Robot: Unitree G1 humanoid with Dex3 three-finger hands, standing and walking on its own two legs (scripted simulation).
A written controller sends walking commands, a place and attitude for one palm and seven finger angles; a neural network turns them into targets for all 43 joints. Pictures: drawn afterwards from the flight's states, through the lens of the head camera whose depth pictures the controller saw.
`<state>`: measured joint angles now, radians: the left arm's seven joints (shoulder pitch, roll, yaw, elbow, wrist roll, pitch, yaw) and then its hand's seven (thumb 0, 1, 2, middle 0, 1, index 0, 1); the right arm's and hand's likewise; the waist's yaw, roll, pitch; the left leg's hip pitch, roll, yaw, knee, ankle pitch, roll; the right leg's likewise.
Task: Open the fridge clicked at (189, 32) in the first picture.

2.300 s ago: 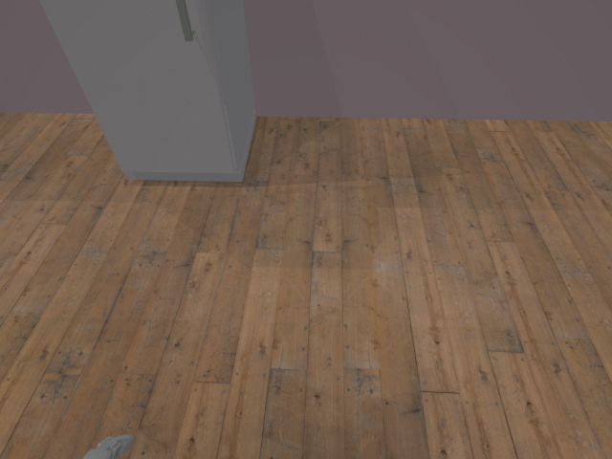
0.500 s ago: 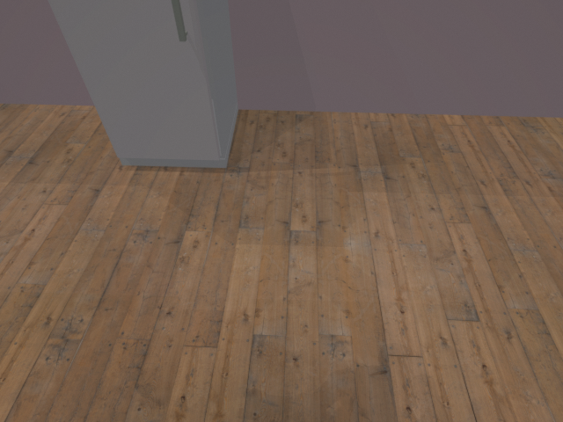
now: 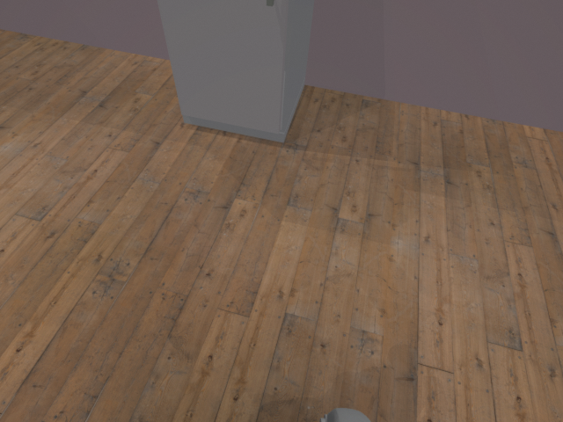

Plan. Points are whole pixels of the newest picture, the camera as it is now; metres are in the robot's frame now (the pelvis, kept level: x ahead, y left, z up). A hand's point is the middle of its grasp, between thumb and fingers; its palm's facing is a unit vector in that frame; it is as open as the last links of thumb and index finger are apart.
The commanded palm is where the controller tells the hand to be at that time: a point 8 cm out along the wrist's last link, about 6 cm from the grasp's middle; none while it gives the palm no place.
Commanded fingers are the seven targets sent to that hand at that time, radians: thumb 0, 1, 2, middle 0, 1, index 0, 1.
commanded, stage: walk to a spot facing it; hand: right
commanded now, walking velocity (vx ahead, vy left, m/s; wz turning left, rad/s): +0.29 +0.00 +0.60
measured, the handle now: out of the picture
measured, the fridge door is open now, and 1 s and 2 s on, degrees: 0 0 0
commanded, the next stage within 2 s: none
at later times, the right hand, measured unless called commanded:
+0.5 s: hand (445, 394) +0.20 -0.29 -0.18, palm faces -0.20 +0.96 -0.17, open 7.4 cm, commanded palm none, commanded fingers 0.00 -0.90 -0.90 0.20 0.30 0.20 0.30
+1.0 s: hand (320, 252) +0.49 -0.09 -0.20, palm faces -0.54 +0.84 -0.10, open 7.3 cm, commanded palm none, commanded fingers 0.00 -0.90 -0.90 0.20 0.30 0.20 0.30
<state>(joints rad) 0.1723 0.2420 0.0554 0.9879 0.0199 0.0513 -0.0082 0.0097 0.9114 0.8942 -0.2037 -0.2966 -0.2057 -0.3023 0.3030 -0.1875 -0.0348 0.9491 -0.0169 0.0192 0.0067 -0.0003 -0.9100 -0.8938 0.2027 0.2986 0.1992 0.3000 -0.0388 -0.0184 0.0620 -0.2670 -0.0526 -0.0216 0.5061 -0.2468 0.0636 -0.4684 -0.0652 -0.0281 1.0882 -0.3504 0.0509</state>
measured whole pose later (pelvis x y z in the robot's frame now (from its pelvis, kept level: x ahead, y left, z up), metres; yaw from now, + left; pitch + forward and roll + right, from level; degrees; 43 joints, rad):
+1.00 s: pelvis +0.31 -0.01 -0.03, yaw +33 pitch -1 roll +2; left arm 0.53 0.09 0.02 1.14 0.00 -0.02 0.02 0.01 0.91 0.89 -0.20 -0.30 -0.21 -0.30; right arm 0.14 -0.17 -0.05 0.95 -0.02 -0.04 0.02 0.00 -0.91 -0.89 0.20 0.30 0.20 0.30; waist 0.03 0.04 0.09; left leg -0.35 -0.06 0.18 0.67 -0.31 0.14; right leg -0.21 -0.11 -0.18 1.25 -0.45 0.02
